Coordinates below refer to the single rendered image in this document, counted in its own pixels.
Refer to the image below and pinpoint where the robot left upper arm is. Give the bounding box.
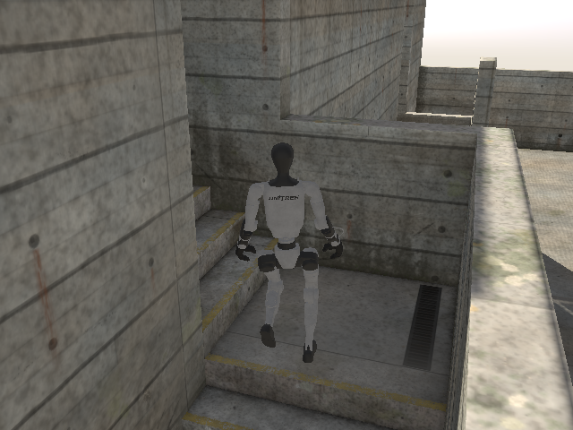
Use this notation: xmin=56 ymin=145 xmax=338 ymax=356
xmin=244 ymin=182 xmax=265 ymax=232

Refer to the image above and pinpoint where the robot right forearm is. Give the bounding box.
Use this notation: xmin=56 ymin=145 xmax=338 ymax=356
xmin=321 ymin=216 xmax=340 ymax=246

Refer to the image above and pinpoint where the robot right upper arm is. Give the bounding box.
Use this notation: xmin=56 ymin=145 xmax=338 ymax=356
xmin=303 ymin=181 xmax=329 ymax=230

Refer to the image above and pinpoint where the left robot foot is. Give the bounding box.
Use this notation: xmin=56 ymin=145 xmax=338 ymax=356
xmin=260 ymin=324 xmax=276 ymax=348

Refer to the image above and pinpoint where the robot left forearm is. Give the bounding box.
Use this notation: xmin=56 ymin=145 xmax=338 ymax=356
xmin=237 ymin=219 xmax=252 ymax=249

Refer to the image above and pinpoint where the right robot shin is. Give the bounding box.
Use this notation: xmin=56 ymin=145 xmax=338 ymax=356
xmin=304 ymin=288 xmax=319 ymax=351

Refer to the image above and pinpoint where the right robot hand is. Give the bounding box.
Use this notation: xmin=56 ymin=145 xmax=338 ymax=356
xmin=322 ymin=240 xmax=343 ymax=259

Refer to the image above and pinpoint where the left robot hand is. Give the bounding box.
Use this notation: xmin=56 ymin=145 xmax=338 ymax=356
xmin=235 ymin=245 xmax=256 ymax=262

